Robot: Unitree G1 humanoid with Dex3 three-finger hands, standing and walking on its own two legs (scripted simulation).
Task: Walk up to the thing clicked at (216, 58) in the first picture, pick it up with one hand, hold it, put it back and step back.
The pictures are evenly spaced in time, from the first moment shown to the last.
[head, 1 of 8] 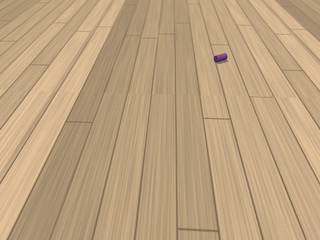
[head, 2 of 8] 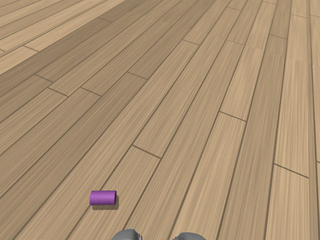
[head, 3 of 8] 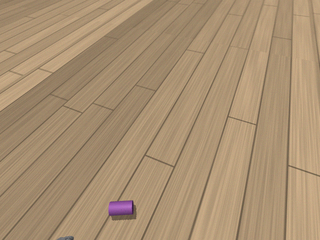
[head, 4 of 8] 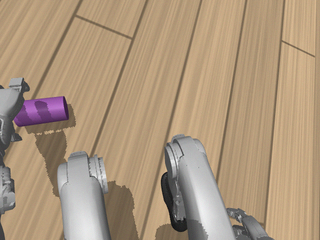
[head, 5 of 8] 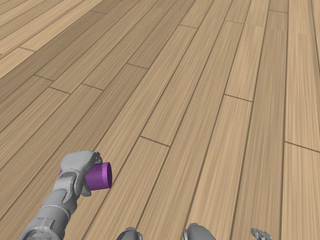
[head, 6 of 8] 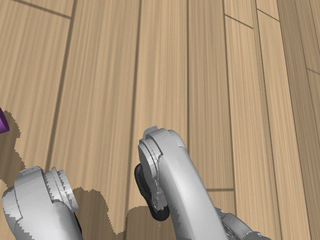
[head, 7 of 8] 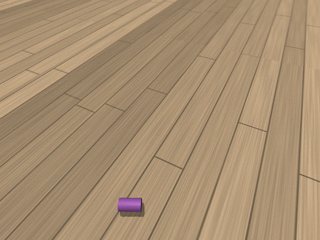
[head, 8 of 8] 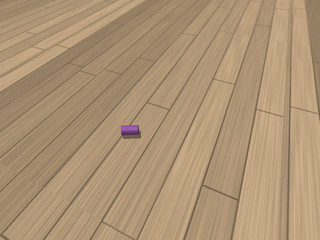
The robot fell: no
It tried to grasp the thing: yes
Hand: left
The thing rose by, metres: 0.67
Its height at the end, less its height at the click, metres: +0.00
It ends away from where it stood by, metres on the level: 0.01
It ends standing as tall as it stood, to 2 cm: yes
